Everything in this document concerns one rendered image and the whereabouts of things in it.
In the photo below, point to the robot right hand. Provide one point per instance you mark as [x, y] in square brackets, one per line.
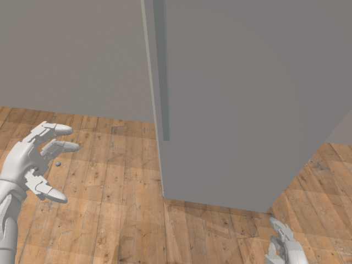
[290, 250]

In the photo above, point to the robot left hand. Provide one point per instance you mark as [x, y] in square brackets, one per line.
[24, 156]

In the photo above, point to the fridge door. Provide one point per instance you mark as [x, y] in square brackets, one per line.
[255, 88]

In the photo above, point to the left robot forearm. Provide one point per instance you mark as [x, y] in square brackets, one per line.
[12, 195]

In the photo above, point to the handle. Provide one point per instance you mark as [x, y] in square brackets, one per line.
[159, 8]

